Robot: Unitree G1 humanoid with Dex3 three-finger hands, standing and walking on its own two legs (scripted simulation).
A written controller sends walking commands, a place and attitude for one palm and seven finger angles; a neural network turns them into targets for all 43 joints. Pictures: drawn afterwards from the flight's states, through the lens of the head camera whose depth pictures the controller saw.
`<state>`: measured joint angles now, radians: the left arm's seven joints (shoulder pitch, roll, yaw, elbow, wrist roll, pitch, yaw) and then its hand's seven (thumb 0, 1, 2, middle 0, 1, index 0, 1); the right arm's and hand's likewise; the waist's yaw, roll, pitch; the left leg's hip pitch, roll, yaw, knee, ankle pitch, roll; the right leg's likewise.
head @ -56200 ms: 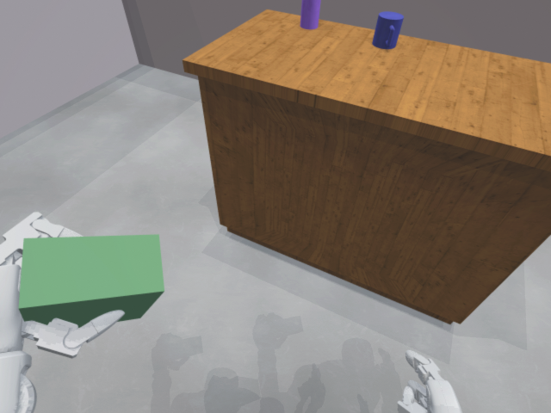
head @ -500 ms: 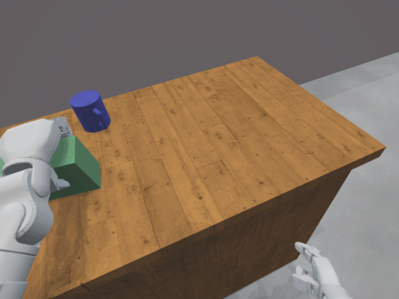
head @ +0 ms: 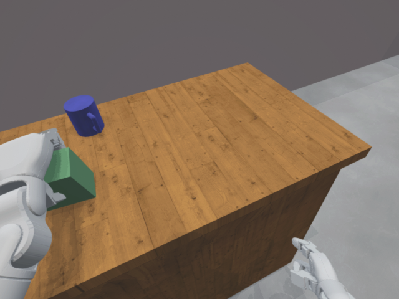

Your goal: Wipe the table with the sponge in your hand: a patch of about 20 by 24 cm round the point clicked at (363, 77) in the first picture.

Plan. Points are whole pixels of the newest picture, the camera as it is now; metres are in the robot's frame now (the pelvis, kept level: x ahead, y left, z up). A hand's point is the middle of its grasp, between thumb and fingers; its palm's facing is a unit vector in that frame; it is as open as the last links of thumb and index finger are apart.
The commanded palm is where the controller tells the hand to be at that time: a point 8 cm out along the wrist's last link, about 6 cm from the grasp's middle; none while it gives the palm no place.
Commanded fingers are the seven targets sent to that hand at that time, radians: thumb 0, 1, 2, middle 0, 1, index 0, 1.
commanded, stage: wipe back along the first lane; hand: left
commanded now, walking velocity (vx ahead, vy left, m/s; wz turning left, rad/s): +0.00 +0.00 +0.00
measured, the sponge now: (52, 187) +0.27 +0.34 +0.11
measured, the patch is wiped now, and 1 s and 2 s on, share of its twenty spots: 1.00 1.00 1.00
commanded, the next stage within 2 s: lift the sponge slowly off the table in 0.80 s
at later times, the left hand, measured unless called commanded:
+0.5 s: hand (44, 195) +0.22 +0.29 +0.16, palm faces +0.30 -0.12 -0.95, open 9.9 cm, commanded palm +0.15 +0.27 +0.17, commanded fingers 0.00 0.10 1.30 -1.20 -1.60 -1.20 -1.60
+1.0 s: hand (43, 214) +0.19 +0.27 +0.16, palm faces +0.36 -0.17 -0.92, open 9.8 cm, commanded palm +0.12 +0.26 +0.18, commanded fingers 0.00 0.10 1.30 -1.20 -1.60 -1.20 -1.60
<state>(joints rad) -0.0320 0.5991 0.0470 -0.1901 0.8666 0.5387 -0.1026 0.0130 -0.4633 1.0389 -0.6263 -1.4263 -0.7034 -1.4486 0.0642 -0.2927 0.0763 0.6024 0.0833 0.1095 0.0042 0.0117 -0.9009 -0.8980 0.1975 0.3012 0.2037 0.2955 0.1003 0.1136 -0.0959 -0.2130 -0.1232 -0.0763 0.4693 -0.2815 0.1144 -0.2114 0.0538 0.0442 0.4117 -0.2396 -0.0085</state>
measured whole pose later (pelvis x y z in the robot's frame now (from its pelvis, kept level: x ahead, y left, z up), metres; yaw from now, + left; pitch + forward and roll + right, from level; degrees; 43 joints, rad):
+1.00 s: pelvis -0.01 -0.01 -0.01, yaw -1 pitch +1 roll -2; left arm 0.39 0.50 0.10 -0.66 0.76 0.56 0.07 0.02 -0.45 1.04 -0.54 -1.47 -0.74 -1.35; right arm 0.07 -0.26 0.08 0.55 0.09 0.15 0.00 0.01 -0.90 -0.90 0.20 0.30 0.20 0.30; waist 0.12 0.10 -0.11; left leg -0.24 -0.10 -0.05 0.56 -0.33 0.10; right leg -0.24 0.08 0.06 0.50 -0.27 -0.02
